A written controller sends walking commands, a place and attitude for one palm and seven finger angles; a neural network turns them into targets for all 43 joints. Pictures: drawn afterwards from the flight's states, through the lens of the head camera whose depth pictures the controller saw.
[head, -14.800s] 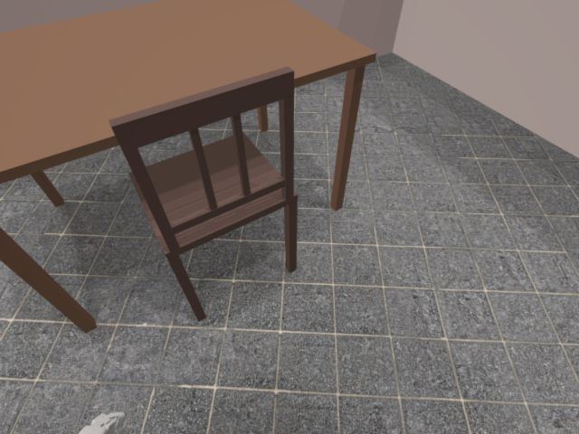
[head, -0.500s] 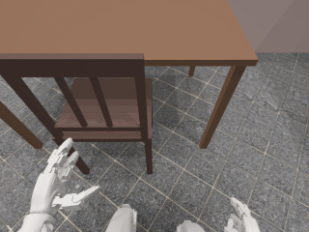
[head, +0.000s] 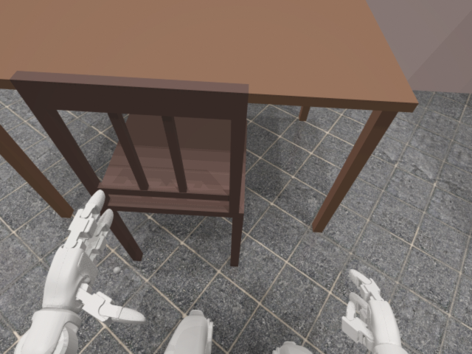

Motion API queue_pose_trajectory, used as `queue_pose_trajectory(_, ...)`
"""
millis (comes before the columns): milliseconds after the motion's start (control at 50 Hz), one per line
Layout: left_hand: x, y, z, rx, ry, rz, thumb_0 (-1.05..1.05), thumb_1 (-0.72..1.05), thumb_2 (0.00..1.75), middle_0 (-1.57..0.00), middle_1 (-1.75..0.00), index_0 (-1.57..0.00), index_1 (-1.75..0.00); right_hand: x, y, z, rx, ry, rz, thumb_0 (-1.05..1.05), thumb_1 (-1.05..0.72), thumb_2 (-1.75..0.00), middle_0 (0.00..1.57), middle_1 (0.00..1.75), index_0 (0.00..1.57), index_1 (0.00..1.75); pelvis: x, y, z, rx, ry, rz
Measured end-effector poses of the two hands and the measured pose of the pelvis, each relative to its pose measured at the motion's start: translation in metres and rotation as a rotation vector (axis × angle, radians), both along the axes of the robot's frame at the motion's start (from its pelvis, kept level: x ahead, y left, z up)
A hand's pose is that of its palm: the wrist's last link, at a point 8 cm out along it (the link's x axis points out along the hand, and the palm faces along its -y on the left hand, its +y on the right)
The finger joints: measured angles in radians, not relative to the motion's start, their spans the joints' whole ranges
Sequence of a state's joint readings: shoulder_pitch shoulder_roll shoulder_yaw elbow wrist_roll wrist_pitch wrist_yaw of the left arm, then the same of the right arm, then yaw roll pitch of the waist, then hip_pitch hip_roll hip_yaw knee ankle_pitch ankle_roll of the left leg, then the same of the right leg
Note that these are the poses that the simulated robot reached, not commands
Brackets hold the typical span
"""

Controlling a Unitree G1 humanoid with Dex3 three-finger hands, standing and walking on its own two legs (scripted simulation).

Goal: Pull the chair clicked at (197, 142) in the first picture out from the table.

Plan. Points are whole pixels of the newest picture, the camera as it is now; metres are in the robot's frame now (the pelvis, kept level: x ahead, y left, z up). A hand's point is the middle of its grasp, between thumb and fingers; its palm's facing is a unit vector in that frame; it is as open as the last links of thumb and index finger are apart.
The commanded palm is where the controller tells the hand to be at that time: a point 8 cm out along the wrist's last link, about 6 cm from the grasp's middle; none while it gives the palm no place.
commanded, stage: raise the hand toward the chair's back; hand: left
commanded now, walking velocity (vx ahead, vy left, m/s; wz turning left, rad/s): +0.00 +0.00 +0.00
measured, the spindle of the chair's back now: (131, 154) +0.51 +0.27 -0.02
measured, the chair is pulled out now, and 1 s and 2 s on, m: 0.00 0.00 0.00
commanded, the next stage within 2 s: aim the fingers beside a spindle in 0.74 s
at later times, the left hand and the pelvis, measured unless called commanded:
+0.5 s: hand (119, 258) +0.25 +0.19 +0.06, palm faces +0.00 -1.00 -0.06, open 16.9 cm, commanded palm +0.23 +0.25 +0.06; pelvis +0.01 -0.01 +0.01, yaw -1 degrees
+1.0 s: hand (132, 252) +0.26 +0.18 +0.04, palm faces -0.02 -1.00 -0.05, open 16.9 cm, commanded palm +0.25 +0.24 +0.05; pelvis +0.01 -0.01 +0.00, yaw +0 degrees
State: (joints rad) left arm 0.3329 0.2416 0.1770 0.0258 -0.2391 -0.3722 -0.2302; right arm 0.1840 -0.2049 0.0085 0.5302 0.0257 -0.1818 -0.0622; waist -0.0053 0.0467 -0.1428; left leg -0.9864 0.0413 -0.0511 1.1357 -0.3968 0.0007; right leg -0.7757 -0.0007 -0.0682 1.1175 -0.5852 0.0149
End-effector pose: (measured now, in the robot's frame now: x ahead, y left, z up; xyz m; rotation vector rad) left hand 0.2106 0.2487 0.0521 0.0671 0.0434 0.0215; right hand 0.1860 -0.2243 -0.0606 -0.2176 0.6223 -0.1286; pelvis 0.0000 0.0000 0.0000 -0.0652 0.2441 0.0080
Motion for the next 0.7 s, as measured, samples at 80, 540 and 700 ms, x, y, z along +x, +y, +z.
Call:
queue_pose_trajectory(80, 0.000, -0.003, -0.009, -0.015, 0.063, -0.040, -0.01, -0.47, 0.31, -0.06, -0.08, -0.06, -0.08, -0.003, 0.002, 0.000, -0.003, 0.014, 0.004, 0.01, -0.90, -0.90, 0.20, 0.30, 0.21, 0.30, 0.001, 0.000, 0.002, -0.001, -0.004, -0.001)
queue_pose_trajectory(540, 0.017, 0.000, 0.011, 0.007, -0.021, 0.002, -0.01, -0.49, 0.30, -0.06, -0.08, -0.06, -0.08, -0.036, -0.031, -0.003, -0.037, 0.100, -0.077, 0.01, -0.90, -0.90, 0.20, 0.30, 0.21, 0.30, 0.007, -0.007, 0.009, 0.011, -0.006, -0.010)
queue_pose_trajectory(700, 0.018, -0.005, 0.002, 0.001, 0.030, -0.027, -0.01, -0.49, 0.30, -0.06, -0.08, -0.06, -0.08, -0.026, -0.030, -0.007, -0.015, 0.090, -0.064, 0.01, -0.90, -0.90, 0.20, 0.30, 0.21, 0.30, 0.007, -0.010, 0.007, 0.015, -0.003, -0.009)
